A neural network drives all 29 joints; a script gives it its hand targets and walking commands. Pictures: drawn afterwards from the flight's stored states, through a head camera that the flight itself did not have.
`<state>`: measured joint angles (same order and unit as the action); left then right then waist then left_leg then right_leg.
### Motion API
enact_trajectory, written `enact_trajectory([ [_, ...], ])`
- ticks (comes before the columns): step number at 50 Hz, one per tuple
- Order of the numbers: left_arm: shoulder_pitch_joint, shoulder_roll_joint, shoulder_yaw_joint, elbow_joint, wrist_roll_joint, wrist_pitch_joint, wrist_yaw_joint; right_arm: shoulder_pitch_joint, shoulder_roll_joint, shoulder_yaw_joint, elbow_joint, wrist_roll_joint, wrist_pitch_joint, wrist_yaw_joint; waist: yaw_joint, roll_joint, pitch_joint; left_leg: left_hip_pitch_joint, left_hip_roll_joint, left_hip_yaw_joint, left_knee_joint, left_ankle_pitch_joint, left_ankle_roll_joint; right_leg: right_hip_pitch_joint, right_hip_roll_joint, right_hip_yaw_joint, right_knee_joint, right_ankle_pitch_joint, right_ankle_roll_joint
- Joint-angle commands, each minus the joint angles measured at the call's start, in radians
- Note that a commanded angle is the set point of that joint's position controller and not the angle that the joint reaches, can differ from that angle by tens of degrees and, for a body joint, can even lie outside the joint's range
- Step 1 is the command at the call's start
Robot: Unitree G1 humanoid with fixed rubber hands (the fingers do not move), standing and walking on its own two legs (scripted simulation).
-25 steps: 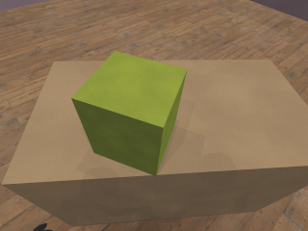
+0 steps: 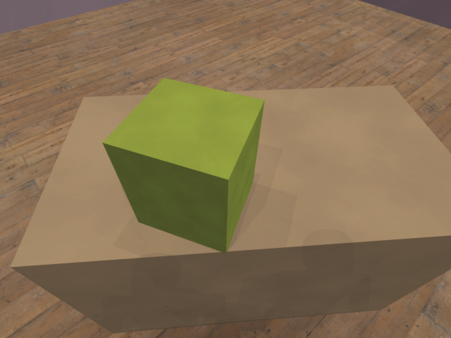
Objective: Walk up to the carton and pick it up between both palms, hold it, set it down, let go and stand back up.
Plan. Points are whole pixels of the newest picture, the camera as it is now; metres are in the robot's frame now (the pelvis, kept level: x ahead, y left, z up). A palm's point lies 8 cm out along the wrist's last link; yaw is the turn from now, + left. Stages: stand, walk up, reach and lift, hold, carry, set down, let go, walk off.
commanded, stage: walk up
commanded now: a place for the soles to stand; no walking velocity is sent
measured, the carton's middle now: (195, 167) +0.43 +0.05 +0.04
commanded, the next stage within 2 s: reach and lift in 0.48 s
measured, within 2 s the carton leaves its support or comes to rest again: neither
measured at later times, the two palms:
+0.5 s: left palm out of the picture +0.07 +0.31 -0.11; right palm out of the picture +0.03 -0.31 -0.11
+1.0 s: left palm (69, 304) +0.21 +0.29 -0.08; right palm (384, 320) +0.16 -0.28 -0.08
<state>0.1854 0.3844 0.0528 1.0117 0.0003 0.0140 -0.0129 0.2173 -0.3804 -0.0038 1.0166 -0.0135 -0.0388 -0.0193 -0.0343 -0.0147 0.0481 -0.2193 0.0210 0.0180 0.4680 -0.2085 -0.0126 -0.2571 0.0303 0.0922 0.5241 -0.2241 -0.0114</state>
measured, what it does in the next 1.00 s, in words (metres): stands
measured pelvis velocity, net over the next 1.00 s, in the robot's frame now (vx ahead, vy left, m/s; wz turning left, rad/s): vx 0.01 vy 0.01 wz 0.00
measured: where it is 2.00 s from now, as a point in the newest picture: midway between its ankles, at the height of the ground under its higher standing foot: outside the picture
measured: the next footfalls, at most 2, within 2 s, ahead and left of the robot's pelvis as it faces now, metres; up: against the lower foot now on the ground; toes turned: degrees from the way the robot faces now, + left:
right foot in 1.82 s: -0.01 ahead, -0.07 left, +0.00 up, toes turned -2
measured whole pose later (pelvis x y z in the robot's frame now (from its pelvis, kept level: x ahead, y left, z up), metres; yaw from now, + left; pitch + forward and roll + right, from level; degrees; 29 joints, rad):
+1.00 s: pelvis +0.01 +0.01 -0.01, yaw +0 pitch -5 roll +0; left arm 0.07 0.35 0.10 0.37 0.02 0.52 -0.02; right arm 0.10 -0.31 -0.09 0.74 -0.03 -0.03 0.00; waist -0.03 -0.06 0.16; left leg -0.22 0.03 0.02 0.62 -0.31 -0.02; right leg -0.24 0.02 0.06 0.63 -0.30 0.01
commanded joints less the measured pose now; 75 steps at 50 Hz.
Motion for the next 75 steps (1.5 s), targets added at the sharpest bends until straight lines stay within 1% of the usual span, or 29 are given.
enact_trajectory([
  [1, -0.109, 0.18, 0.025, -0.055, 0.001, -0.013, 0.003, -0.089, -0.212, -0.037, 0.002, 0.008, -0.007, 0.0, 0.027, 0.007, 0.004, 0.022, 0.099, -0.125, -0.125, -0.032, 0.05, 0.01, -0.112, 0.123, -0.2, 0.016, -0.046],
  [5, -0.117, 0.182, 0.032, -0.05, 0.014, -0.012, -0.002, -0.101, -0.212, -0.036, -0.004, -0.001, -0.005, 0.0, 0.028, 0.008, 0.015, -0.014, 0.104, -0.142, -0.157, -0.164, 0.065, 0.014, -0.112, 0.13, -0.221, -0.102, -0.05],
  [10, -0.108, 0.193, 0.033, -0.048, 0.004, -0.014, -0.001, -0.108, -0.192, -0.03, 0.013, 0.008, -0.011, 0.003, 0.025, 0.007, -0.011, 0.025, 0.092, -0.124, -0.135, -0.015, 0.046, 0.046, -0.117, 0.119, -0.209, 0.022, -0.041],
  [14, -0.117, 0.208, 0.035, -0.054, 0.009, -0.011, -0.004, -0.105, -0.206, -0.032, 0.008, 0.004, -0.009, -0.002, 0.026, -0.023, -0.002, -0.01, 0.104, -0.135, -0.134, -0.051, 0.049, 0.068, -0.111, 0.1, -0.21, -0.007, -0.031],
  [17, -0.113, 0.173, 0.018, -0.048, 0.007, -0.01, -0.002, -0.12, -0.203, -0.033, -0.005, -0.002, -0.011, 0.001, 0.029, 0.015, 0.002, 0.0, 0.108, -0.152, -0.158, -0.113, 0.051, 0.028, -0.11, 0.106, -0.225, -0.063, -0.044],
  [18, -0.099, 0.171, 0.022, -0.045, 0.009, -0.012, -0.002, -0.144, -0.195, -0.023, -0.001, 0.005, -0.008, 0.001, 0.041, -0.041, 0.015, -0.009, 0.102, -0.154, -0.14, -0.136, 0.061, 0.028, -0.124, 0.129, -0.267, -0.071, -0.048],
  [21, -0.104, 0.185, 0.021, -0.051, 0.002, -0.019, -0.003, -0.098, -0.192, -0.037, -0.003, 0.007, -0.011, 0.004, 0.03, 0.014, -0.021, 0.044, 0.082, -0.121, -0.122, -0.021, 0.038, 0.042, -0.125, 0.127, -0.235, 0.005, -0.035],
  [22, -0.108, 0.19, 0.022, -0.049, 0.003, -0.022, -0.001, -0.089, -0.182, -0.024, 0.007, 0.015, -0.01, 0.002, 0.014, -0.045, -0.032, 0.036, 0.094, -0.121, -0.12, 0.011, 0.04, 0.046, -0.122, 0.111, -0.211, 0.059, -0.034],
  [24, -0.123, 0.181, 0.024, -0.051, -0.004, -0.019, -0.002, -0.084, -0.195, -0.026, 0.01, 0.004, -0.007, -0.001, 0.019, 0.007, -0.015, 0.038, 0.079, -0.117, -0.14, -0.015, 0.037, 0.041, -0.117, 0.099, -0.232, -0.029, -0.036],
  [25, -0.474, 0.224, 0.028, -0.402, -0.03, 0.192, 0.047, -0.435, -0.123, -0.213, -0.233, -0.145, -0.121, 0.059, 0.04, 0.03, 0.001, -0.094, -0.031, 0.131, 0.063, -0.438, 0.011, -0.131, -0.017, -0.173, 0.008, -0.478, -0.021],
  [26, -0.476, 0.158, -0.017, -0.544, -0.027, 0.3, 0.059, -0.499, -0.144, -0.205, -0.212, -0.14, -0.116, 0.094, -0.009, 0.034, 0.08, -0.123, 0.002, 0.111, 0.128, -0.483, 0.033, -0.198, -0.023, -0.17, 0.073, -0.479, -0.052],
  [27, -0.449, 0.15, -0.019, -0.582, -0.025, 0.382, 0.06, -0.395, -0.155, -0.21, -0.203, -0.121, -0.085, 0.103, -0.022, -0.06, 0.108, -0.049, 0.001, 0.112, 0.215, -0.48, 0.039, -0.318, -0.057, -0.164, 0.06, -0.548, -0.069],
  [28, -0.439, 0.123, -0.045, -0.569, -0.028, 0.432, 0.064, -0.396, -0.149, -0.24, -0.189, -0.103, -0.076, 0.11, -0.023, -0.067, 0.115, 0.026, -0.005, 0.094, 0.205, -0.394, -0.007, -0.379, -0.078, -0.17, 0.044, -0.456, -0.09],
  [30, -0.399, 0.122, -0.042, -0.558, 0.004, 0.518, 0.048, -0.343, -0.213, -0.263, -0.148, -0.083, -0.05, 0.112, -0.012, 0.012, 0.044, -0.092, 0.042, 0.069, 0.176, -0.224, -0.025, -0.212, -0.045, -0.205, 0.143, -0.115, -0.056],
  [32, -0.29, 0.155, 0.019, -0.619, 0.04, 0.551, 0.028, -0.248, -0.217, -0.261, -0.214, -0.075, -0.045, 0.11, -0.02, -0.061, -0.099, -0.026, 0.037, 0.07, 0.181, -0.148, -0.02, -0.112, -0.035, -0.171, 0.117, 0.049, -0.033],
  [35, -0.179, 0.111, 0.075, -0.661, 0.097, 0.561, 0.009, -0.136, -0.188, -0.201, -0.321, -0.054, -0.005, 0.09, 0.015, -0.085, -0.086, 0.089, 0.004, 0.097, 0.149, -0.176, 0.001, -0.051, -0.043, -0.135, 0.012, -0.08, -0.046],
  [37, -0.151, 0.11, 0.066, -0.659, 0.121, 0.563, 0.005, -0.136, -0.151, -0.177, -0.368, -0.035, 0.012, 0.083, 0.056, -0.063, -0.068, 0.104, -0.011, 0.112, 0.07, -0.125, -0.013, 0.024, -0.017, -0.138, -0.008, 0.064, -0.006],
  [40, -0.107, 0.138, 0.133, -0.691, 0.158, 0.525, 0.003, -0.072, -0.128, -0.146, -0.339, -0.012, 0.005, 0.049, 0.058, -0.048, -0.068, 0.128, -0.019, 0.09, 0.064, 0.016, -0.014, 0.088, -0.021, -0.121, -0.018, 0.289, 0.009],
  [44, -0.091, 0.126, 0.154, -0.728, 0.146, 0.494, -0.008, 0.005, -0.059, -0.106, -0.321, 0.031, -0.002, 0.02, 0.05, -0.032, -0.111, 0.137, -0.044, 0.092, 0.059, 0.075, -0.004, 0.139, -0.034, -0.09, -0.021, 0.397, 0.032],
  [45, -0.092, 0.115, 0.145, -0.777, 0.135, 0.482, -0.003, -0.006, -0.067, -0.119, -0.32, 0.03, -0.003, 0.014, 0.031, 0.04, -0.136, 0.199, -0.034, 0.08, 0.039, 0.102, -0.024, 0.119, -0.028, -0.111, -0.04, 0.383, 0.02],
  [50, -0.068, 0.112, 0.111, -0.795, 0.081, 0.417, -0.032, 0.013, -0.019, -0.114, -0.444, 0.04, -0.068, -0.023, 0.021, -0.018, -0.138, 0.186, -0.052, 0.095, 0.02, 0.192, -0.025, 0.192, -0.019, -0.113, -0.056, 0.555, 0.039],
  [54, -0.069, 0.111, 0.129, -0.794, 0.075, 0.389, -0.03, 0.031, 0.02, -0.089, -0.541, 0.042, -0.077, -0.04, 0.035, 0.024, -0.112, 0.209, -0.055, 0.11, -0.045, 0.146, -0.017, 0.213, -0.02, -0.107, -0.12, 0.413, 0.036],
  [55, -0.069, 0.11, 0.097, -0.822, 0.033, 0.378, -0.039, 0.044, 0.065, -0.096, -0.585, 0.041, -0.08, -0.046, 0.02, -0.008, -0.101, 0.192, -0.052, 0.115, -0.044, 0.13, -0.02, 0.201, -0.014, -0.108, -0.122, 0.385, 0.042],
  [58, -0.017, 0.104, 0.092, -0.815, 0.041, 0.391, -0.04, 0.103, 0.058, -0.102, -0.603, 0.048, -0.058, -0.06, 0.032, 0.058, -0.072, 0.245, -0.046, 0.115, -0.082, 0.159, -0.031, 0.212, -0.005, -0.123, -0.142, 0.311, 0.019],
  [61, -0.02, 0.117, 0.082, -0.804, 0.014, 0.381, -0.06, 0.106, 0.083, -0.111, -0.683, 0.034, -0.03, -0.081, 0.044, 0.026, -0.012, 0.208, -0.056, 0.14, -0.12, 0.094, -0.029, 0.213, 0.005, -0.125, -0.171, 0.217, 0.029],
  [68, -0.012, 0.138, 0.111, -0.872, 0.0, 0.362, -0.096, 0.191, 0.153, -0.063, -0.881, 0.053, 0.098, -0.124, 0.07, 0.083, 0.036, 0.014, -0.006, 0.18, -0.224, -0.135, 0.045, 0.404, 0.02, -0.096, -0.177, 0.043, 0.046],
  [70, -0.048, 0.16, 0.116, -0.903, -0.006, 0.332, -0.113, 0.17, 0.167, -0.045, -0.952, 0.051, 0.126, -0.142, 0.047, 0.087, 0.047, -0.068, 0.012, 0.188, -0.233, -0.2, 0.072, 0.444, 0.031, -0.095, -0.16, -0.025, 0.041],
  [73, -0.074, 0.207, 0.124, -0.927, -0.034, 0.321, -0.129, 0.209, 0.223, -0.002, -1.057, 0.064, 0.171, -0.161, 0.024, 0.065, 0.078, 0.001, -0.022, 0.189, -0.158, -0.191, 0.072, 0.316, -0.034, -0.044, -0.211, -0.222, 0.002],
  [75, -0.109, 0.252, 0.143, -0.939, -0.033, 0.317, -0.141, 0.251, 0.238, 0.03, -1.121, 0.07, 0.207, -0.184, 0.014, -0.017, 0.085, 0.122, -0.049, 0.173, -0.063, -0.138, 0.073, 0.148, -0.101, 0.0, -0.269, -0.321, -0.035],
])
